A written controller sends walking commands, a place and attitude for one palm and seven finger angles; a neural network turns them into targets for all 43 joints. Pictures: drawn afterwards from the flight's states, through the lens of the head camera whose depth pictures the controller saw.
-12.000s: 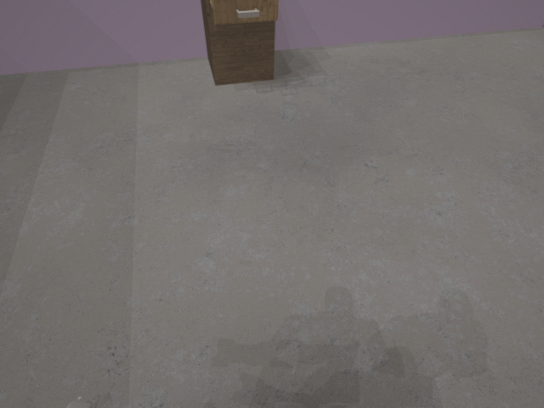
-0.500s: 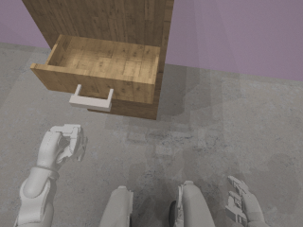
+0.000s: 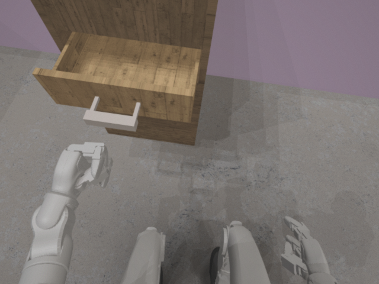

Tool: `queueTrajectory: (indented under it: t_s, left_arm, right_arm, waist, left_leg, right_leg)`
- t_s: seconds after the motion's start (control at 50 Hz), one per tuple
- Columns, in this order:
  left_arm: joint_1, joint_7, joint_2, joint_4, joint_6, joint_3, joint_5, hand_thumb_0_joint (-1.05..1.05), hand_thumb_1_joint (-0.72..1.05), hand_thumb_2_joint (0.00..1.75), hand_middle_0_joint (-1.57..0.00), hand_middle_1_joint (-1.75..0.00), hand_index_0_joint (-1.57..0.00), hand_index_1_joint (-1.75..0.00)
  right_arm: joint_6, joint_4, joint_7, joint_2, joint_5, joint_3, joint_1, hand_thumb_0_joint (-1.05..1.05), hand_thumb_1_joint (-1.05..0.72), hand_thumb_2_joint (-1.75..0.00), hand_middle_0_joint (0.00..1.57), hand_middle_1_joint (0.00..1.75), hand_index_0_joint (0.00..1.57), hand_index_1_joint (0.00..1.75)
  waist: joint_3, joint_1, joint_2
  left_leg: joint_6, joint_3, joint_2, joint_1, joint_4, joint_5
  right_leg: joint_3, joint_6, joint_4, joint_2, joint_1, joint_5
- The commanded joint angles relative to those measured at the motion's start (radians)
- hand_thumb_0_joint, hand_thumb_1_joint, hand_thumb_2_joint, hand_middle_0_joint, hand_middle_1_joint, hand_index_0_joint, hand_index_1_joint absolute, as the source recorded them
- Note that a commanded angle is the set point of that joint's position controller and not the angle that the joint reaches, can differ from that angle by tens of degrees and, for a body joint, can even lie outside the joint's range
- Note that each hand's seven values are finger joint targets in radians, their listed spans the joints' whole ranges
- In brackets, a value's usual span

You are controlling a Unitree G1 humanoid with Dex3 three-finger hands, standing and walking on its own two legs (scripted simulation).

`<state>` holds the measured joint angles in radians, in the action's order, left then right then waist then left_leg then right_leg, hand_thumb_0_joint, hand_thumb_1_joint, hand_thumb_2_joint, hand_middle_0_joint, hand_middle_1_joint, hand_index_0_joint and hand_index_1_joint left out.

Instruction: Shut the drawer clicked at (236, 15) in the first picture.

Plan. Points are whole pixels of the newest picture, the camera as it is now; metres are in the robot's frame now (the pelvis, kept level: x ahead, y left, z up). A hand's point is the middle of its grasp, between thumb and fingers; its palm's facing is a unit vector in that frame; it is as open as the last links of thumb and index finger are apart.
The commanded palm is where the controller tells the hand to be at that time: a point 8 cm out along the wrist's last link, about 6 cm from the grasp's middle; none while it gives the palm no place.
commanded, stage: bring the fist close to the handle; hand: left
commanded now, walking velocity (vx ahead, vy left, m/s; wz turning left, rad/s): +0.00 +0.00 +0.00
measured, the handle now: (114, 112) +0.51 +0.22 -0.06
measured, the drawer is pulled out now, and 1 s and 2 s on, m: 0.15 0.15 0.08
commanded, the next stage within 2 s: push the drawer shut in 1.14 s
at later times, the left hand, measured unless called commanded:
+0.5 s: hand (119, 155) +0.38 +0.18 -0.04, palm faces -0.14 -0.99 -0.05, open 3.3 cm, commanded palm +0.37 +0.22 -0.04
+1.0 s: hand (127, 151) +0.40 +0.17 -0.07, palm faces -0.15 -0.99 -0.06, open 3.3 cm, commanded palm +0.39 +0.22 -0.06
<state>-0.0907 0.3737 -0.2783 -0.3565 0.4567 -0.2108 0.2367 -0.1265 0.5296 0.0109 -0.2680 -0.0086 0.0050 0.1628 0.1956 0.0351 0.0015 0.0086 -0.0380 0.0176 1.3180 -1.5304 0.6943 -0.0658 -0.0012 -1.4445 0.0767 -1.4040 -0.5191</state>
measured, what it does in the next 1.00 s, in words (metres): lowers itself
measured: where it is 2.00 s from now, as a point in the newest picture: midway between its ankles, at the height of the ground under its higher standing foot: outside the picture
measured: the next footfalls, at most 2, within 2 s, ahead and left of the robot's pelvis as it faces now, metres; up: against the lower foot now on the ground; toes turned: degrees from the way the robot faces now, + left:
none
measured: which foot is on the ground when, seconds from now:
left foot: down 0.00-1.00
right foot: down 0.00-1.00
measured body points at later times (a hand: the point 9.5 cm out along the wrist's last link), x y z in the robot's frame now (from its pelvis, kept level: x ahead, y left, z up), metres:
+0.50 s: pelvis -0.01 +0.00 -0.04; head +0.16 +0.02 +0.38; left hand +0.38 +0.23 -0.04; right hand +0.14 -0.26 -0.15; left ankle +0.01 +0.12 -0.57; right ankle +0.07 -0.13 -0.57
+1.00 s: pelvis -0.02 +0.00 -0.06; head +0.17 +0.02 +0.34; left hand +0.40 +0.22 -0.06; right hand +0.11 -0.26 -0.19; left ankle +0.01 +0.12 -0.57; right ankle +0.07 -0.13 -0.57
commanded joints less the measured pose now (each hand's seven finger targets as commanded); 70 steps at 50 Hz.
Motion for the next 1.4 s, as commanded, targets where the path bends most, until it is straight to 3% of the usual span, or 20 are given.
queueTrajectory:
  t_s: [0.0,0.08,0.12,0.18,0.32,0.34,0.4,0.52,0.58,0.66,0.72,0.8,0.88,0.94,1.0,1.08,1.18,1.26,1.32,1.38]
  left_arm:
    - [-0.215,-0.004,-0.145,0.174,0.070,-0.059,0.004,0.00,0.90,0.90,-1.40,-1.60,-1.40,-1.60]
    - [-0.245,-0.031,-0.160,0.127,0.060,-0.081,-0.004,0.00,0.90,0.90,-1.40,-1.60,-1.40,-1.60]
    - [-0.276,-0.040,-0.164,0.131,0.063,-0.083,-0.016,0.00,0.90,0.90,-1.40,-1.60,-1.40,-1.60]
    - [-0.317,-0.052,-0.167,0.100,0.067,-0.086,-0.020,0.00,0.90,0.90,-1.40,-1.60,-1.40,-1.60]
    - [-0.411,-0.045,-0.180,0.030,0.076,-0.092,-0.026,0.00,0.90,0.90,-1.40,-1.60,-1.40,-1.60]
    - [-0.418,-0.043,-0.197,0.031,0.079,-0.103,-0.029,0.00,0.90,0.90,-1.40,-1.60,-1.40,-1.60]
    - [-0.433,-0.037,-0.178,-0.002,0.082,-0.091,-0.027,0.00,0.90,0.90,-1.40,-1.60,-1.40,-1.60]
    - [-0.554,-0.042,-0.207,-0.054,0.098,-0.102,-0.040,0.00,0.90,0.90,-1.40,-1.60,-1.40,-1.60]
    - [-0.566,-0.046,-0.219,-0.051,0.110,-0.112,-0.040,0.00,0.90,0.90,-1.40,-1.60,-1.40,-1.60]
    - [-0.599,-0.044,-0.229,-0.111,0.103,-0.117,-0.050,0.00,0.90,0.90,-1.40,-1.60,-1.40,-1.60]
    - [-0.659,-0.046,-0.233,-0.112,0.107,-0.113,-0.058,0.00,0.90,0.90,-1.40,-1.60,-1.40,-1.60]
    - [-0.610,-0.048,-0.241,-0.029,0.099,-0.119,-0.052,0.00,0.90,0.90,-1.40,-1.60,-1.40,-1.60]
    - [-0.598,-0.062,-0.212,-0.033,0.064,-0.096,-0.049,0.00,0.90,0.90,-1.40,-1.60,-1.40,-1.60]
    - [-0.609,-0.077,-0.251,-0.050,0.054,-0.131,-0.056,0.00,0.90,0.90,-1.40,-1.60,-1.40,-1.60]
    - [-0.632,-0.076,-0.255,-0.032,0.069,-0.130,-0.055,0.00,0.90,0.90,-1.40,-1.60,-1.40,-1.60]
    - [-0.640,-0.062,-0.226,-0.061,0.080,-0.100,-0.052,0.00,0.90,0.90,-1.40,-1.60,-1.40,-1.60]
    - [-0.617,-0.049,-0.211,-0.083,0.072,-0.085,-0.053,0.00,0.90,0.90,-1.40,-1.60,-1.40,-1.60]
    - [-0.685,-0.066,-0.238,-0.104,0.073,-0.105,-0.062,0.00,0.90,0.90,-1.40,-1.60,-1.40,-1.60]
    - [-0.771,-0.076,-0.275,-0.124,0.090,-0.125,-0.075,0.00,0.90,0.90,-1.40,-1.60,-1.40,-1.60]
    - [-0.814,-0.076,-0.271,-0.145,0.098,-0.114,-0.078,0.00,0.90,0.90,-1.40,-1.60,-1.40,-1.60]
  right_arm:
    - [-0.036,-0.111,0.008,-0.162,-0.002,-0.071,0.042,0.00,-0.90,-0.90,0.20,0.30,0.20,0.30]
    - [-0.023,-0.111,0.004,-0.165,-0.001,-0.069,0.050,0.00,-0.90,-0.90,0.20,0.30,0.20,0.30]
    - [-0.016,-0.110,0.001,-0.163,0.001,-0.070,0.045,0.00,-0.90,-0.90,0.20,0.30,0.20,0.30]
    - [-0.009,-0.102,0.002,-0.165,0.003,-0.068,0.049,0.00,-0.90,-0.90,0.20,0.30,0.20,0.30]
    - [0.008,-0.083,0.001,-0.172,0.007,-0.067,0.066,0.00,-0.90,-0.90,0.20,0.30,0.20,0.30]
    - [0.011,-0.084,0.001,-0.173,0.007,-0.066,0.068,0.00,-0.90,-0.90,0.20,0.30,0.20,0.30]
    - [0.017,-0.079,-0.002,-0.175,0.008,-0.066,0.072,0.00,-0.90,-0.90,0.20,0.30,0.20,0.30]
    - [0.030,-0.065,-0.001,-0.182,0.015,-0.063,0.082,0.00,-0.90,-0.90,0.20,0.30,0.20,0.30]
    - [0.036,-0.072,-0.005,-0.183,0.019,-0.062,0.089,0.00,-0.90,-0.90,0.20,0.30,0.20,0.30]
    - [0.055,-0.064,-0.010,-0.186,0.021,-0.058,0.092,0.00,-0.90,-0.90,0.20,0.30,0.20,0.30]
    - [0.064,-0.062,-0.009,-0.189,0.025,-0.058,0.096,0.00,-0.90,-0.90,0.20,0.30,0.20,0.30]
    - [0.077,-0.084,-0.018,-0.193,0.023,-0.063,0.102,0.00,-0.90,-0.90,0.20,0.30,0.20,0.30]
    - [0.089,-0.088,-0.019,-0.184,0.016,-0.057,0.094,0.00,-0.90,-0.90,0.20,0.30,0.20,0.30]
    - [0.094,-0.081,-0.014,-0.183,0.014,-0.054,0.094,0.00,-0.90,-0.90,0.20,0.30,0.20,0.30]
    - [0.087,-0.077,-0.010,-0.178,0.018,-0.053,0.098,0.00,-0.90,-0.90,0.20,0.30,0.20,0.30]
    - [0.081,-0.069,-0.008,-0.180,0.016,-0.052,0.099,0.00,-0.90,-0.90,0.20,0.30,0.20,0.30]
    - [0.083,-0.071,-0.012,-0.184,0.015,-0.054,0.100,0.00,-0.90,-0.90,0.20,0.30,0.20,0.30]
    - [0.088,-0.063,-0.009,-0.185,0.017,-0.054,0.104,0.00,-0.90,-0.90,0.20,0.30,0.20,0.30]
    - [0.086,-0.051,-0.003,-0.188,0.023,-0.052,0.112,0.00,-0.90,-0.90,0.20,0.30,0.20,0.30]
    - [0.086,-0.049,-0.003,-0.189,0.027,-0.049,0.120,0.00,-0.90,-0.90,0.20,0.30,0.20,0.30]
  waist:
    - [0.438,0.018,-0.071]
    - [0.451,0.019,-0.038]
    - [0.478,0.017,-0.064]
    - [0.483,0.030,-0.038]
    - [0.508,0.048,-0.044]
    - [0.520,0.040,-0.061]
    - [0.523,0.050,-0.059]
    - [0.524,0.067,-0.079]
    - [0.571,0.062,-0.094]
    - [0.543,0.075,-0.077]
    - [0.564,0.084,-0.106]
    - [0.663,0.057,-0.131]
    - [0.586,0.078,-0.078]
    - [0.562,0.077,-0.049]
    - [0.593,0.073,-0.081]
    - [0.564,0.087,-0.091]
    - [0.553,0.079,-0.112]
    - [0.533,0.096,-0.083]
    - [0.547,0.106,-0.113]
    - [0.575,0.115,-0.130]
  left_leg:
    - [-0.023,0.004,-0.035,-0.162,0.201,-0.347]
    - [-0.024,0.002,-0.036,-0.127,0.186,-0.340]
    - [-0.021,0.005,-0.036,-0.126,0.180,-0.335]
    - [-0.025,0.003,-0.035,-0.097,0.160,-0.326]
    - [-0.026,0.005,-0.035,-0.047,0.124,-0.317]
    - [-0.023,0.007,-0.036,-0.046,0.120,-0.323]
    - [-0.023,0.001,-0.035,-0.044,0.107,-0.331]
    - [-0.023,-0.004,-0.037,-0.006,0.075,-0.303]
    - [-0.023,-0.005,-0.038,-0.007,0.056,-0.333]
    - [-0.026,0.001,-0.039,0.055,0.035,-0.290]
    - [-0.026,-0.005,-0.038,0.046,0.017,-0.295]
    - [-0.017,-0.014,-0.037,-0.026,0.033,-0.363]
    - [-0.028,-0.012,-0.037,0.037,0.033,-0.306]
    - [-0.034,-0.001,-0.038,0.092,0.028,-0.252]
    - [-0.032,0.002,-0.040,0.074,0.027,-0.259]
    - [-0.031,-0.005,-0.040,0.057,0.030,-0.260]
    - [-0.026,-0.008,-0.039,0.040,0.038,-0.274]
    - [-0.030,-0.006,-0.040,0.068,0.030,-0.253]
    - [-0.028,-0.010,-0.041,0.055,0.019,-0.262]
    - [-0.028,-0.014,-0.043,0.042,0.014,-0.280]
  right_leg:
    - [0.025,0.031,0.120,-0.061,0.334,0.157]
    - [0.024,0.031,0.102,-0.062,0.334,0.156]
    - [0.029,0.030,0.093,-0.057,0.322,0.152]
    - [0.028,0.029,0.079,-0.059,0.308,0.149]
    - [0.036,0.027,0.055,-0.053,0.287,0.156]
    - [0.037,0.030,0.047,-0.053,0.289,0.160]
    - [0.031,0.030,0.031,-0.054,0.254,0.165]
    - [0.029,0.031,0.000,-0.052,0.202,0.137]
    - [0.030,0.036,-0.022,-0.053,0.205,0.162]
    - [0.036,0.032,-0.028,-0.052,0.191,0.135]
    - [0.032,0.033,-0.050,-0.052,0.152,0.135]
    - [0.025,0.037,-0.062,-0.052,0.185,0.177]
    - [0.027,0.031,-0.044,-0.055,0.188,0.147]
    - [0.042,0.025,-0.026,-0.055,0.211,0.108]
    - [0.045,0.027,-0.025,-0.056,0.219,0.114]
    - [0.035,0.030,-0.027,-0.058,0.179,0.109]
    - [0.028,0.035,-0.034,-0.056,0.161,0.119]
    - [0.033,0.029,-0.028,-0.055,0.165,0.110]
    - [0.030,0.030,-0.040,-0.055,0.144,0.113]
    - [0.026,0.033,-0.048,-0.056,0.139,0.123]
